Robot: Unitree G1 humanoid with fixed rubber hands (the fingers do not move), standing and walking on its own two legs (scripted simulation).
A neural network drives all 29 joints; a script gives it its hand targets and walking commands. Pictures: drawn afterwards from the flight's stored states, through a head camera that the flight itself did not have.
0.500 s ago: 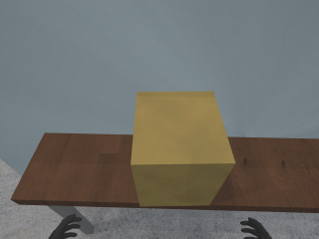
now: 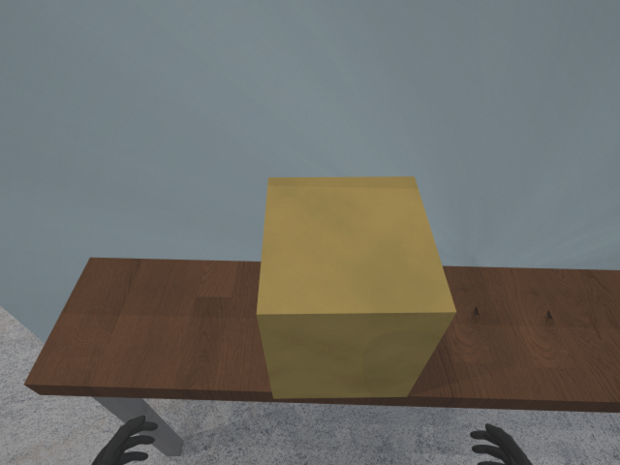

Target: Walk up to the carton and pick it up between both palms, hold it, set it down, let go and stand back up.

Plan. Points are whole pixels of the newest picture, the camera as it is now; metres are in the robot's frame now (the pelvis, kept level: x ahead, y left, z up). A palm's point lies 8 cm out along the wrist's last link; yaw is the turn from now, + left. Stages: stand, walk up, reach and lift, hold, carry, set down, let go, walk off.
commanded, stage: stand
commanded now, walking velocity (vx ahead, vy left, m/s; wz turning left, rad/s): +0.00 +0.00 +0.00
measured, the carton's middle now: (340, 292) +0.37 -0.02 +0.01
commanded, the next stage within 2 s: walk up in 0.76 s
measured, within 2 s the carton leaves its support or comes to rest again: neither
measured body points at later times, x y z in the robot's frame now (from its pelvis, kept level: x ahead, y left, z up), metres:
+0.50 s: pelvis -0.01 +0.00 +0.00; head +0.00 +0.00 +0.45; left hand +0.14 +0.28 -0.08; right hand +0.13 -0.26 -0.09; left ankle +0.01 +0.12 -0.72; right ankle +0.01 -0.12 -0.72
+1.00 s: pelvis -0.02 +0.00 +0.00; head -0.01 +0.00 +0.45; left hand +0.13 +0.28 -0.09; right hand +0.13 -0.26 -0.10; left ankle +0.01 +0.12 -0.72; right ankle +0.01 -0.12 -0.72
